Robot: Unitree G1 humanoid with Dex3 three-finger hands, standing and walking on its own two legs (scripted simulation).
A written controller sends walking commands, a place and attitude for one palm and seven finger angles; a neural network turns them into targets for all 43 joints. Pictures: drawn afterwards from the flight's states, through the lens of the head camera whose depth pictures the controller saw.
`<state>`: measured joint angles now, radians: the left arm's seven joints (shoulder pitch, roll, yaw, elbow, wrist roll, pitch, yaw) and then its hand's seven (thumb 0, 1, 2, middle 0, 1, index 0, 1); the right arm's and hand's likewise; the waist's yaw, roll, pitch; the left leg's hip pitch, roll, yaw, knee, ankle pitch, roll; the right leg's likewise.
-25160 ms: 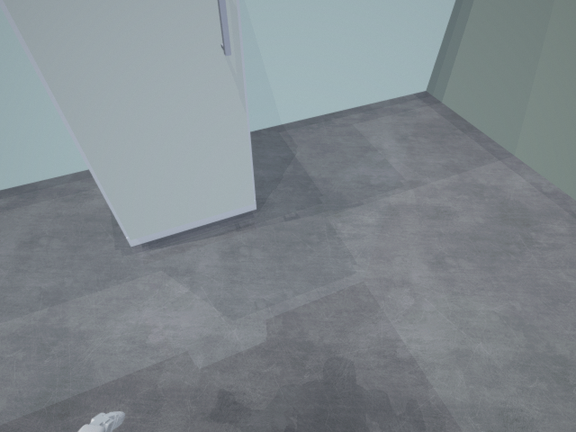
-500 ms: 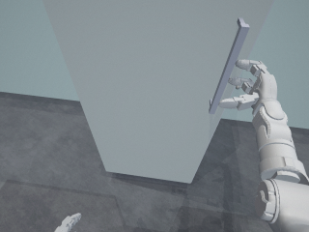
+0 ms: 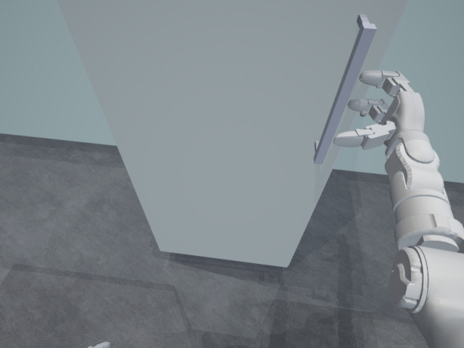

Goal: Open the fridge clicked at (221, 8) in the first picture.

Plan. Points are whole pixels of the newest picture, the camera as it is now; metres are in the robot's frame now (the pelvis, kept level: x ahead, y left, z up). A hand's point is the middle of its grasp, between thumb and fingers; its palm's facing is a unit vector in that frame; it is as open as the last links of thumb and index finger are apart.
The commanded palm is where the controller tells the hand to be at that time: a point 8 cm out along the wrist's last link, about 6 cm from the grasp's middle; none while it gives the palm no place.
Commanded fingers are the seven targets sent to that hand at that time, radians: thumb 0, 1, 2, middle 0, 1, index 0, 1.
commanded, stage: slide the fingers in behind the handle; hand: right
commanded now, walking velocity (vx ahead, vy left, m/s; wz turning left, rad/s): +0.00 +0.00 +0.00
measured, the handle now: (336, 101) +0.51 -0.12 +0.17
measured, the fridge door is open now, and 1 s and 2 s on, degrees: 0 0 0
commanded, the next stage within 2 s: grip the handle and tug to test in 1.78 s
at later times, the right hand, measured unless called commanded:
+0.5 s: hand (355, 119) +0.45 -0.14 +0.18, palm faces +0.02 +1.00 +0.01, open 14.0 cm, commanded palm +0.43 -0.19 +0.18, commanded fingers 0.00 0.50 -0.30 0.30 1.20 0.30 1.20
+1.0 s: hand (347, 119) +0.45 -0.13 +0.19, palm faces +0.02 +1.00 +0.02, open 14.0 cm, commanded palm +0.43 -0.17 +0.18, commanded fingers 0.00 0.50 -0.30 0.30 1.20 0.30 1.20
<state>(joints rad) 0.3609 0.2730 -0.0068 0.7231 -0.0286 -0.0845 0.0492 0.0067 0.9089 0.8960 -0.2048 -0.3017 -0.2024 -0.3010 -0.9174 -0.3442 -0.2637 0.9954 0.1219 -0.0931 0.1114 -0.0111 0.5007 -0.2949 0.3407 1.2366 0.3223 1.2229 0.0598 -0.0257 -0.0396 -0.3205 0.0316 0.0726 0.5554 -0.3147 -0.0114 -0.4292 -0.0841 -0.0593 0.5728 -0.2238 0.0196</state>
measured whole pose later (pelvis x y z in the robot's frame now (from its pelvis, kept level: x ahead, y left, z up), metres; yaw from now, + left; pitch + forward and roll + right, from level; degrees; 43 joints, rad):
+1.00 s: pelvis +0.00 +0.00 +0.00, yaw +1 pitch +3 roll +1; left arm 0.30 0.25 -0.02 0.70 -0.03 -0.07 0.05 0.01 0.91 0.90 -0.20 -0.30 -0.20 -0.30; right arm -0.79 -0.23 -0.20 0.80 0.14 -0.02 0.05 -0.01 0.50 -0.29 0.30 1.20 0.29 1.20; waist 0.03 -0.03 -0.05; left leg -0.26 0.03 0.06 0.51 -0.30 -0.01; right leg -0.36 -0.08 -0.07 0.53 -0.21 0.02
